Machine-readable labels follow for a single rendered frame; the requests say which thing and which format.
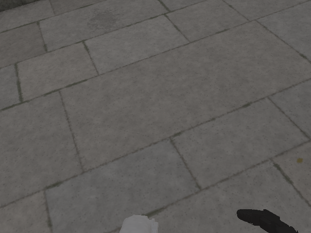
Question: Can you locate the left robot thigh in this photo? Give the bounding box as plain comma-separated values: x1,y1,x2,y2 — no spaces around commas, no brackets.
120,215,158,233

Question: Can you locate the robot right hand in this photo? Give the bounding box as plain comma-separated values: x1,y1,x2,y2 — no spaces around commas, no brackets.
236,209,298,233

